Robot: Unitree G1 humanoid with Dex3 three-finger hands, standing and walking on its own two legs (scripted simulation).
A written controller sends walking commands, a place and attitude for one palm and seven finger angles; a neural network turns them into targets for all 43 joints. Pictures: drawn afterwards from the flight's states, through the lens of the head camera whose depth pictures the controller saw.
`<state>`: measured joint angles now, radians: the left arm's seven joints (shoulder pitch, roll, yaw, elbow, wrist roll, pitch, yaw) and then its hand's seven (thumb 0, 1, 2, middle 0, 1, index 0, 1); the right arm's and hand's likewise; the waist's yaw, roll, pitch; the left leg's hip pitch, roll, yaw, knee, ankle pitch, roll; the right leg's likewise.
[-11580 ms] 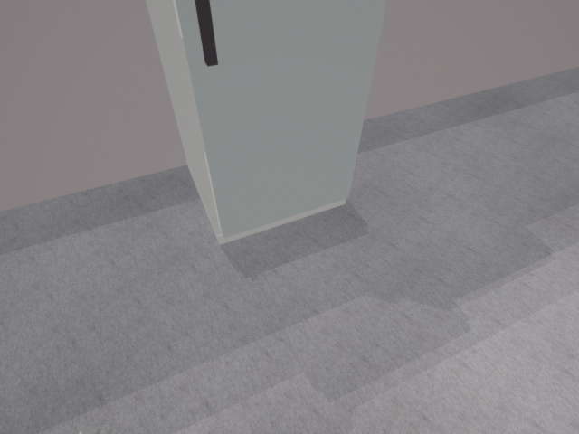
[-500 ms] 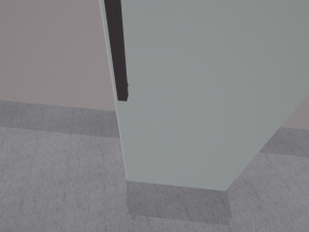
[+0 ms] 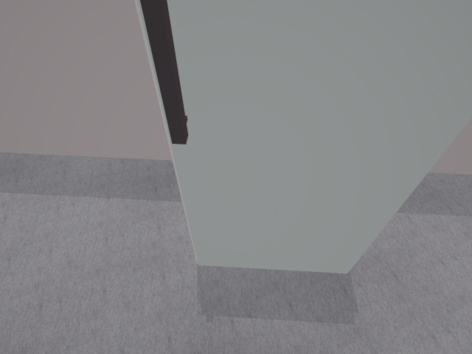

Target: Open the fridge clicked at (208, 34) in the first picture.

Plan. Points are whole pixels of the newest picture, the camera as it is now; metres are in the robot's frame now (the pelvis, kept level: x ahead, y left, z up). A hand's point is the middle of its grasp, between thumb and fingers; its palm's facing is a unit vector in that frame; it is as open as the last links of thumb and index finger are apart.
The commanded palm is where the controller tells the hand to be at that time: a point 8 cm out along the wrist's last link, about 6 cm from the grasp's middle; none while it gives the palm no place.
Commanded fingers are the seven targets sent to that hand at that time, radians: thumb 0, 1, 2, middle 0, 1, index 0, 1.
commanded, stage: come to a stop and stand still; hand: left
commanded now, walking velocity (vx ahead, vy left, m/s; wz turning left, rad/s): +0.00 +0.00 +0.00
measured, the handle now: (169, 58) +0.51 +0.14 +0.24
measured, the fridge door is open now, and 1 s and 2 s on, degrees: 0 0 0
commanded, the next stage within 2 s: look again from close up in 1.20 s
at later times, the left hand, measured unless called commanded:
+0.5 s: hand out of the picture -0.01 +0.22 -0.16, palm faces -0.03 -0.96 -0.27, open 7.4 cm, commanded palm none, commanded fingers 0.00 0.90 0.90 -0.20 -0.30 -0.20 -0.30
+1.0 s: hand out of the picture +0.03 +0.21 -0.16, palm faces -0.03 -0.96 -0.27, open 7.4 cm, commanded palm none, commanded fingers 0.00 0.90 0.90 -0.20 -0.30 -0.20 -0.30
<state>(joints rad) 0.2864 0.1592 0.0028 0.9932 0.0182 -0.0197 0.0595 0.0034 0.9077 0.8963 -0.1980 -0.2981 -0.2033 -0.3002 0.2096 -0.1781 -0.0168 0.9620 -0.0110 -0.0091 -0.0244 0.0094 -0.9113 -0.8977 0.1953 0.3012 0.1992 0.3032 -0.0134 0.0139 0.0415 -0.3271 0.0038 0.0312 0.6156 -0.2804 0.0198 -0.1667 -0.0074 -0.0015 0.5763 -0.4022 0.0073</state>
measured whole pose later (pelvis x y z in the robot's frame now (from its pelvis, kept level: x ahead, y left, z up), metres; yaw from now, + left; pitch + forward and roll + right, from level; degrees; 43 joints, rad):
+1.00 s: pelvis -0.01 +0.00 +0.01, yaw -1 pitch +0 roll +0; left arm 0.21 0.26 -0.01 1.07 0.02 -0.02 0.02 0.00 0.90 0.90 -0.20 -0.30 -0.20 -0.30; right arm 0.14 -0.24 0.01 1.07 -0.01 -0.02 -0.01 0.01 -0.90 -0.90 0.20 0.30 0.20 0.30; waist 0.01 -0.02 0.02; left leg -0.26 -0.01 0.05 0.44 -0.18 0.02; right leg -0.13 -0.02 0.02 0.45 -0.32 0.01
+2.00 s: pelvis +0.00 -0.01 +0.02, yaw +0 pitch -1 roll +1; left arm 0.24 0.24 -0.01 1.10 0.01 -0.01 0.02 0.00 0.90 0.90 -0.20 -0.30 -0.20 -0.30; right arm 0.17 -0.23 0.02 1.13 -0.01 -0.02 -0.02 0.01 -0.90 -0.90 0.20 0.30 0.20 0.30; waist 0.01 -0.02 0.02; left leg -0.22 0.00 0.03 0.40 -0.18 0.00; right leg -0.07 -0.01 0.00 0.40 -0.31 -0.01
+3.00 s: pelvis -0.01 -0.01 +0.02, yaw +1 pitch -1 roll +0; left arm 0.29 0.21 -0.01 1.12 0.01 -0.01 0.03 0.00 0.90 0.90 -0.20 -0.30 -0.20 -0.30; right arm 0.21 -0.19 0.01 1.14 -0.01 -0.02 -0.03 0.01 -0.90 -0.90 0.20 0.30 0.20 0.30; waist 0.01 -0.02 0.02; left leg -0.22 -0.01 0.02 0.40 -0.16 0.01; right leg -0.08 -0.01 -0.01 0.39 -0.30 0.01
